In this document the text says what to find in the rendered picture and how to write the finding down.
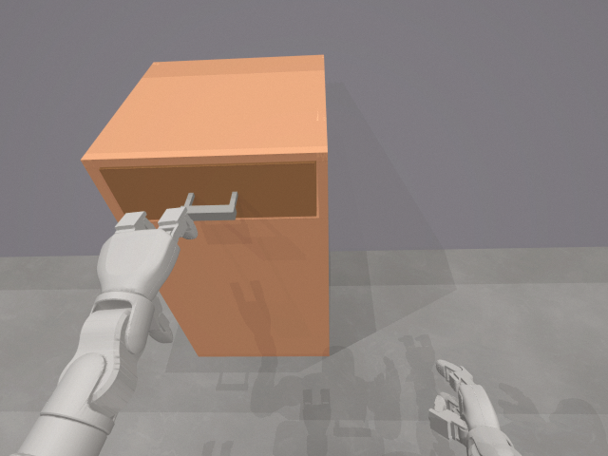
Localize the right robot forearm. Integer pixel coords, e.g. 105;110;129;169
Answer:
466;427;522;456

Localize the handle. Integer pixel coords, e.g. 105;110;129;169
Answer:
181;192;238;221

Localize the left robot hand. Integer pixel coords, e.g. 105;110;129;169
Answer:
97;207;198;343

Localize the drawer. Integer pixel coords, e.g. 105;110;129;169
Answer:
99;161;316;219

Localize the right robot hand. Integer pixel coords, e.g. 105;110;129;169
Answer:
429;360;501;446

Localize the cabinet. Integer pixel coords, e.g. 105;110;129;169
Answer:
81;55;330;357

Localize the left robot forearm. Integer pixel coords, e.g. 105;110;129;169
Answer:
10;291;155;456

